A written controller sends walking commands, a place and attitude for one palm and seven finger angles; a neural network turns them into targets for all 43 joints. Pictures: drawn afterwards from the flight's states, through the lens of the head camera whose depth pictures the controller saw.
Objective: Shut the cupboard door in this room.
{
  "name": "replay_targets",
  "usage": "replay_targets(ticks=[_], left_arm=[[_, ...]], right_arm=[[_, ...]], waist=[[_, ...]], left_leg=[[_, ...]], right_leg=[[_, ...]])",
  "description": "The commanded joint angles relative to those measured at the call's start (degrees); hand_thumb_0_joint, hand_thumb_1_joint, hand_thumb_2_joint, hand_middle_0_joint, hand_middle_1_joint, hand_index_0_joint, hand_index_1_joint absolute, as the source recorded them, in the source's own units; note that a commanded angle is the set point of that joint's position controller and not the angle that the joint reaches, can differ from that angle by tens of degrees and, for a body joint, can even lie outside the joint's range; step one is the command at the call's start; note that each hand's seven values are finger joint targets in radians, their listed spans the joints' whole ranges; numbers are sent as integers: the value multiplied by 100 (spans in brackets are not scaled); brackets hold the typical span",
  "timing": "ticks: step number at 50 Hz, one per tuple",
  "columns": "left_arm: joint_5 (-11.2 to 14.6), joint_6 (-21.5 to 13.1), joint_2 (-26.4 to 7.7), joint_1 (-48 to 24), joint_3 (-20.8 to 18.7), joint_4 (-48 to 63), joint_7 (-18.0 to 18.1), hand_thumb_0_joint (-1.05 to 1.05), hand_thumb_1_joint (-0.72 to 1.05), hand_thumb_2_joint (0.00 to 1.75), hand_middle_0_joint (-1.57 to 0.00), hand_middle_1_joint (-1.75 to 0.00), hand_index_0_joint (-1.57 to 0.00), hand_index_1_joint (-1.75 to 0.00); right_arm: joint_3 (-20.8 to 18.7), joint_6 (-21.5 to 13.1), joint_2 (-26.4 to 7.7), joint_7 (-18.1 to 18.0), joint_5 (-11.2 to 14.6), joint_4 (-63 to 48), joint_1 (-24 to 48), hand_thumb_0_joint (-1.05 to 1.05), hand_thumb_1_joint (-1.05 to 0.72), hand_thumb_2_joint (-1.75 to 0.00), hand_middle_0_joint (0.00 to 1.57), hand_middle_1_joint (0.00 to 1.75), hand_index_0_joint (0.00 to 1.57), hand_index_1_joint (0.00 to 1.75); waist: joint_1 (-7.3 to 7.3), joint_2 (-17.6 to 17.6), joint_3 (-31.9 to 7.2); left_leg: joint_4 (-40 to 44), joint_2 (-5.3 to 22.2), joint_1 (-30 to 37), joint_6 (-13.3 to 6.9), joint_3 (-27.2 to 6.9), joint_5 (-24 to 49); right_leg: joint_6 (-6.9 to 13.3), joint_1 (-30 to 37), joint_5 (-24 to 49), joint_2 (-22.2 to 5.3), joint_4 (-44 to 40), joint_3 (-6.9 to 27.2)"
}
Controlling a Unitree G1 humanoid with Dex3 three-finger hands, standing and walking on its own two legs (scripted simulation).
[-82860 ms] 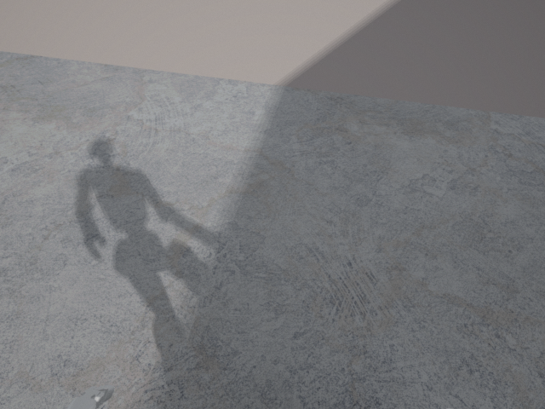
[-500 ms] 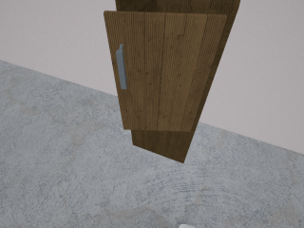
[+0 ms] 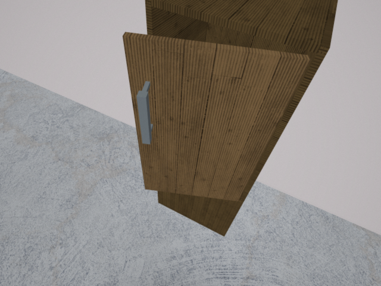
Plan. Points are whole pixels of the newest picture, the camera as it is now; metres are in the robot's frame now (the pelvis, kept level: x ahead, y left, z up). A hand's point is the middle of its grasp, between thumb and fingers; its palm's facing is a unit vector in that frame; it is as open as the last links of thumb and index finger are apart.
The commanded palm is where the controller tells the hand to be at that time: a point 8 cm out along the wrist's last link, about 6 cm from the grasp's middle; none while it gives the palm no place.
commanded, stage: come to a stop and stand still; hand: left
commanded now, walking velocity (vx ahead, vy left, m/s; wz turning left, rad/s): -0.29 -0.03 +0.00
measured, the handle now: (147, 114) +0.46 +0.15 +0.09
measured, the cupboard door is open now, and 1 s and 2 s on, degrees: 20 20 20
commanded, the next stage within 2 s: look again from close up in 0.80 s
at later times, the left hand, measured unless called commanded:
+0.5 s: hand out of the picture +0.05 +0.16 -0.17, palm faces +0.01 -0.97 -0.24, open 7.4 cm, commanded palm none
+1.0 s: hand out of the picture +0.00 +0.17 -0.17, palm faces +0.04 -0.97 -0.23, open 7.4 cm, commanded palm none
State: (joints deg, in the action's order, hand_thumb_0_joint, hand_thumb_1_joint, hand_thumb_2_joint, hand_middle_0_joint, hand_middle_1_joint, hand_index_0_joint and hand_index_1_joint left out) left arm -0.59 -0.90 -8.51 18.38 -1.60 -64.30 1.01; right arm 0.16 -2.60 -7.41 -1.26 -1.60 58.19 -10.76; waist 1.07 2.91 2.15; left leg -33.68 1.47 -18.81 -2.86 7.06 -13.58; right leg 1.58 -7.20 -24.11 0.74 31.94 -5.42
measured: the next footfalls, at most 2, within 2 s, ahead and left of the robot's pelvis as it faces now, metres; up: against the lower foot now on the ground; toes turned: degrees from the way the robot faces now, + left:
none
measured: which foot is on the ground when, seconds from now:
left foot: down 0.00-1.00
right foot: down 0.00-1.00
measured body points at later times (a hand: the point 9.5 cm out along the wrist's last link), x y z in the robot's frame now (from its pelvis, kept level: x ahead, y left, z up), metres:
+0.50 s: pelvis +0.00 -0.03 +0.01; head +0.02 -0.03 +0.46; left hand +0.05 +0.22 -0.15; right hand +0.02 -0.27 -0.15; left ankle +0.04 +0.09 -0.73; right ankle -0.06 -0.10 -0.73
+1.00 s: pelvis +0.00 -0.01 +0.00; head -0.01 -0.02 +0.45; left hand +0.00 +0.22 -0.15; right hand +0.03 -0.24 -0.15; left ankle +0.04 +0.09 -0.73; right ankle -0.06 -0.10 -0.73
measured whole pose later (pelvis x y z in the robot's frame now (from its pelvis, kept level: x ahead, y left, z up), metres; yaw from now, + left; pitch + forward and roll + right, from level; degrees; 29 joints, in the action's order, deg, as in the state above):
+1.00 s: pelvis +0.00 -0.01 +0.00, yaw +1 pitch -3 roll +0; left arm -1.3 -0.4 -9.4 19.1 -0.5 -58.1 2.8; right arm -1.7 0.7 -9.5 -1.9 -1.4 58.7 -14.6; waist -0.4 -0.8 1.9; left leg -33.1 1.6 -16.7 -1.7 6.2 -13.9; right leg 2.3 -6.8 -22.2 0.6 31.5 -5.3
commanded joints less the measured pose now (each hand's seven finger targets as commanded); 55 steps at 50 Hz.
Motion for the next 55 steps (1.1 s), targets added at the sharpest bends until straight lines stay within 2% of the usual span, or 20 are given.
replay_targets(ticks=[1,2,3,8,11,15,18,22,25,31,36,37,38,39,40,43,45,47,51,55], left_arm=[[20,114,-359,354,11,169,125,0,90,90,-20,-30,-20,-30],[10,145,-407,371,4,153,124,0,90,90,-20,-30,-20,-30],[13,153,-483,408,-12,150,129,0,90,90,-20,-30,-20,-30],[-74,171,-662,245,-105,397,162,0,90,90,-20,-30,-20,-30],[-85,191,-758,169,-162,587,177,0,90,90,-20,-30,-20,-30],[-77,163,-888,28,-176,686,194,0,90,90,-20,-30,-20,-30],[-57,152,-896,-150,-131,687,185,0,90,90,-20,-30,-20,-30],[-21,166,-812,-319,-57,624,158,0,90,90,-20,-30,-20,-30],[8,147,-778,-235,-5,474,129,0,90,90,-20,-30,-20,-30],[37,68,-686,-145,39,241,115,0,90,90,-20,-30,-20,-30],[41,27,-583,3,72,111,128,0,90,90,-20,-30,-20,-30],[-120,-135,-1682,10,110,706,181,0,90,90,-20,-30,-20,-30],[-61,-185,-1426,-88,-90,720,197,0,90,90,-20,-30,-20,-30],[-46,-226,-1213,13,-96,612,225,0,90,90,-20,-30,-20,-30],[-10,-218,-1034,142,-31,654,233,0,90,90,-20,-30,-20,-30],[-38,-123,-741,353,12,698,237,0,90,90,-20,-30,-20,-30],[-72,-52,-719,359,-10,827,238,0,90,90,-20,-30,-20,-30],[-81,-38,-691,382,17,895,242,0,90,90,-20,-30,-20,-30],[-52,25,-725,275,17,1056,224,0,90,90,-20,-30,-20,-30],[-72,22,-757,376,34,1021,196,0,90,90,-20,-30,-20,-30]], right_arm=[[-80,120,-904,-216,99,11,-432,0,-90,-90,20,30,20,30],[-82,147,-894,-232,122,27,-305,0,-90,-90,20,30,20,30],[-121,168,-908,-234,139,7,-287,0,-90,-90,20,30,20,30],[-361,341,-1043,-209,146,-90,-268,0,-90,-90,20,30,20,30],[-395,410,-985,-172,115,-129,-235,0,-90,-90,20,30,20,30],[-326,457,-743,-97,93,-150,-113,0,-90,-90,20,30,20,30],[-272,484,-663,-59,96,-87,-102,0,-90,-90,20,30,20,30],[-199,445,-724,-45,92,130,-220,0,-90,-90,20,30,20,30],[-142,394,-777,-38,89,234,-213,0,-90,-90,20,30,20,30],[-88,329,-721,-41,85,493,-472,0,-90,-90,20,30,20,30],[-65,279,-676,-62,92,626,-663,0,-90,-90,20,30,20,30],[-199,109,-1278,7,47,-167,-365,0,-90,-90,20,30,20,30],[-348,-10,-1314,-41,15,-208,-382,0,-90,-90,20,30,20,30],[-315,-9,-981,-91,0,-53,-434,0,-90,-90,20,30,20,30],[-256,2,-790,-105,21,-98,-672,0,-90,-90,20,30,20,30],[-232,124,-538,-74,32,-222,-723,0,-90,-90,20,30,20,30],[-278,201,-590,-78,44,-327,-616,0,-90,-90,20,30,20,30],[-251,243,-492,-49,43,-320,-581,0,-90,-90,20,30,20,30],[-295,224,-722,-30,36,-289,-553,0,-90,-90,20,30,20,30],[-289,207,-888,1,41,-376,-352,0,-90,-90,20,30,20,30]], waist=[[-39,-1435,-49],[7,-1452,14],[-13,-1159,-288],[-173,-129,-752],[-159,24,-897],[-118,293,-668],[-152,263,-291],[-154,-166,141],[-96,-310,316],[-123,-348,182],[-140,-230,142],[-177,-618,889],[-193,-1100,-5],[-170,-1073,-685],[-162,-736,-952],[-120,729,-527],[-113,898,-63],[-115,488,41],[-161,-479,274],[-111,-458,408]], left_leg=[[1340,1538,977,-571,-1494,4406],[1254,1433,1000,-505,-1344,4575],[1133,1355,1243,-425,-1291,4616],[536,996,1515,-156,-925,3639],[300,820,1246,-22,-687,2899],[41,372,671,226,-435,1301],[213,345,672,279,-489,746],[860,613,870,165,-746,1014],[1202,620,771,166,-835,757],[1384,575,1003,241,-736,651],[1433,604,1105,234,-719,905],[933,279,733,176,-958,1288],[573,441,774,131,-733,1540],[400,409,934,91,-686,1745],[336,374,871,88,-666,1620],[192,191,261,109,-490,453],[20,127,-5,105,-470,-6],[181,129,120,118,-404,104],[612,472,716,10,-699,952],[959,532,437,-39,-899,122]], right_leg=[[-226,-532,-7,-440,28,419],[-203,-477,400,-470,-166,492],[-188,-390,830,-492,-388,526],[-13,-390,3214,-706,-537,752],[135,-205,3809,-892,-532,896],[453,17,4471,-1324,-640,1245],[483,-264,3932,-1323,-831,1225],[155,-552,2034,-887,-1196,960],[89,-394,1473,-798,-1470,1005],[90,-203,1322,-824,-1781,1015],[79,-74,1716,-791,-1787,948],[-42,-609,2742,-869,-1561,854],[102,-239,3296,-1089,-940,1032],[164,155,4255,-1112,-757,1076],[219,384,4535,-1124,-644,970],[180,321,4791,-1132,-636,1015],[223,43,4689,-1143,-670,1085],[268,-138,4280,-1143,-678,1108],[142,-946,1858,-694,-733,864],[96,-950,918,-583,-990,850]])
